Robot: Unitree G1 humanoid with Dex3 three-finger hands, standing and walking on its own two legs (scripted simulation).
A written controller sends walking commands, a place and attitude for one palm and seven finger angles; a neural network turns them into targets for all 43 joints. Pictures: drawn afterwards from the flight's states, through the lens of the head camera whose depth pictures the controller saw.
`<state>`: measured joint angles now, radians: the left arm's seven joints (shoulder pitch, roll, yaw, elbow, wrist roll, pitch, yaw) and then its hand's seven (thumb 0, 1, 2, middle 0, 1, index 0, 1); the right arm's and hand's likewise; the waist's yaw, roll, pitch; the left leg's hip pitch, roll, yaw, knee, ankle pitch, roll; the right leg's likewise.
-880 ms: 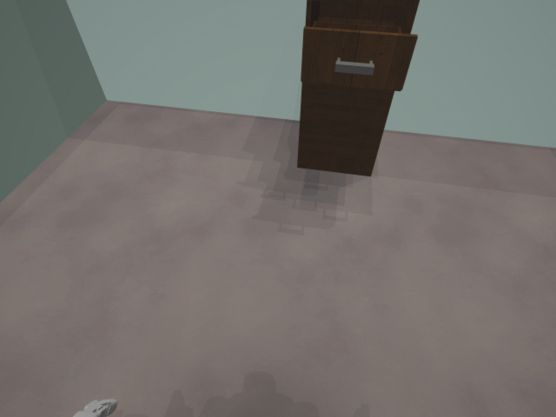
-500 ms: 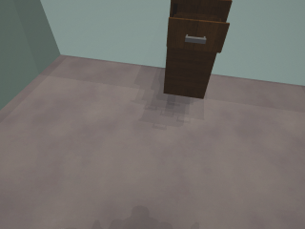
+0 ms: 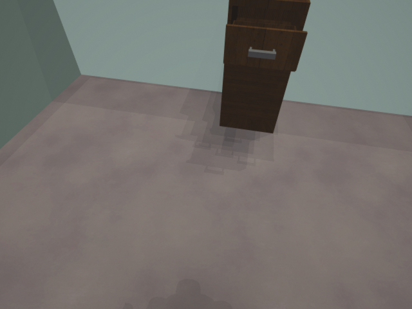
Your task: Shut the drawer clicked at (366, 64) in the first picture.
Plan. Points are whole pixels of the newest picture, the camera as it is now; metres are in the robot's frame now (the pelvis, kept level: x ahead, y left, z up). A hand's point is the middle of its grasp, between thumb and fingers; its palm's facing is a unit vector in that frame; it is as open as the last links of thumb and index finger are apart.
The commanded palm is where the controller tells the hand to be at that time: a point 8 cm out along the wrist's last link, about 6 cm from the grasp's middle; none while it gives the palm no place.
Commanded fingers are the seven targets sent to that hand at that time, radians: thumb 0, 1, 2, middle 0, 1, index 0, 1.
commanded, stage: look at it before walking up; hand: left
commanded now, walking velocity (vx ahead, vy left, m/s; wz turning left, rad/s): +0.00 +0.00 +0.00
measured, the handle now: (262, 52) +1.19 -0.20 -0.03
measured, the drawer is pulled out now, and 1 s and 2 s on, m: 0.28 0.28 0.28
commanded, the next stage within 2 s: walk to a spot facing it in 0.56 s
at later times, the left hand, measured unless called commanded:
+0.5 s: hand out of the picture +0.07 +0.25 -0.16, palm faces -0.02 -0.94 -0.33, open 7.4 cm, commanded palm none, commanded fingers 0.00 0.90 0.90 -0.20 -0.30 -0.20 -0.30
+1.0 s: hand out of the picture +0.08 +0.18 -0.18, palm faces -0.13 -0.96 -0.23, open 7.4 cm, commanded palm none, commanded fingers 0.00 0.90 0.90 -0.20 -0.30 -0.20 -0.30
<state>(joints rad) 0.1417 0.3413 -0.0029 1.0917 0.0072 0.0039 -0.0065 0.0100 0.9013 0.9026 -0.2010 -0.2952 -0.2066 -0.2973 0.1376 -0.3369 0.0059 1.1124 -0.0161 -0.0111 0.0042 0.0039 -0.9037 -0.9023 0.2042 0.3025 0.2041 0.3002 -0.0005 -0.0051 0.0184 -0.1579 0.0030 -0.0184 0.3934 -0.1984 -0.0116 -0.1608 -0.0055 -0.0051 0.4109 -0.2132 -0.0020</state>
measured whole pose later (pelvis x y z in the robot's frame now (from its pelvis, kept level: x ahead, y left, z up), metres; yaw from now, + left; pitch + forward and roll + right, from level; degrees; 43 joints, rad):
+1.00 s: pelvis +0.06 -0.03 -0.02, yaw -10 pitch -1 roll +1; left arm 0.33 0.23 0.03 1.04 0.02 0.02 -0.05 0.01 0.90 0.90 -0.20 -0.29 -0.20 -0.30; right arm 0.26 -0.25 -0.02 1.06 -0.03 -0.02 0.00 0.00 -0.90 -0.90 0.20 0.30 0.20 0.30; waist 0.02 0.02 0.02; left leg -0.14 0.09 0.13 0.58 -0.41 -0.04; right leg -0.28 0.00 -0.06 0.65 -0.36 -0.02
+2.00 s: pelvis +0.45 -0.06 -0.01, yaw -39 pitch +0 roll -1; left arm 0.08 0.20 0.07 0.93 0.03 0.05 -0.05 0.01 0.91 0.90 -0.19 -0.29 -0.20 -0.30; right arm 0.48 -0.16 -0.03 1.09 -0.03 -0.08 -0.02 0.00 -0.91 -0.90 0.20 0.30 0.20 0.30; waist -0.07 -0.03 0.08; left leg 0.05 0.05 0.40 0.34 -0.39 0.03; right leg -0.62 -0.09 -0.12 0.86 -0.13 0.00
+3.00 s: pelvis +0.66 -0.22 -0.01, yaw -62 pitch +0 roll +0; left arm 0.13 0.15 0.03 0.96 0.02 0.00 0.01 0.01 0.91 0.90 -0.20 -0.29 -0.20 -0.30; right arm 0.34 -0.20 -0.05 1.05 -0.02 0.03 0.00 0.00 -0.92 -0.90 0.20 0.30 0.20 0.30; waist -0.07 0.03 0.04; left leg -0.32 0.10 0.17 0.64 -0.38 -0.02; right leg -0.25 -0.07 -0.12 0.54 -0.30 0.01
